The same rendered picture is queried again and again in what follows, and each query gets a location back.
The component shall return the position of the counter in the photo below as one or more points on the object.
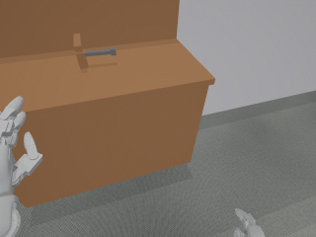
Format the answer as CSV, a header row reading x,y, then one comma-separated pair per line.
x,y
101,119

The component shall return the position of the left robot hand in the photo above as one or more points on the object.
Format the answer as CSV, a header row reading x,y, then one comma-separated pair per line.
x,y
11,121

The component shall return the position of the right robot hand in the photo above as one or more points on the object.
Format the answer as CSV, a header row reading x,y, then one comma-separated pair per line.
x,y
253,230

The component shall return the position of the tap lever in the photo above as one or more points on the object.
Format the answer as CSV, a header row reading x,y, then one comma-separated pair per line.
x,y
112,51

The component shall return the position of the left robot forearm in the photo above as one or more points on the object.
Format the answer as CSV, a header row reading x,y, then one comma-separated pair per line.
x,y
11,220

